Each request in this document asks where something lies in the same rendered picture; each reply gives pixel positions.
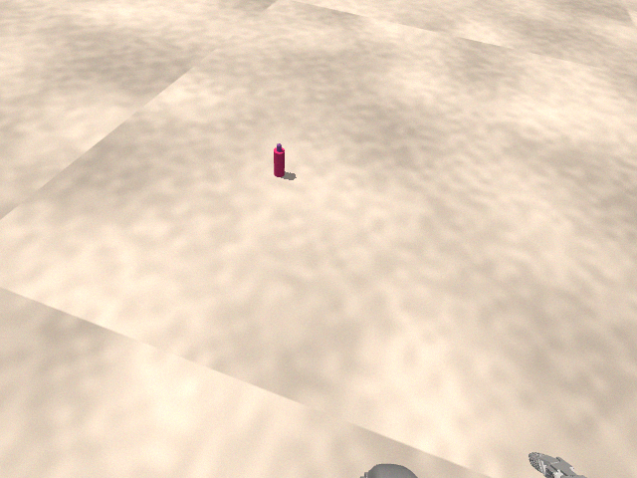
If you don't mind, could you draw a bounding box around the right robot hand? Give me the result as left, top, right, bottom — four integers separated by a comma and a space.
529, 452, 586, 478

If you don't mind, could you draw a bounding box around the bottle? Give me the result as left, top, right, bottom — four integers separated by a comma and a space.
274, 143, 285, 177

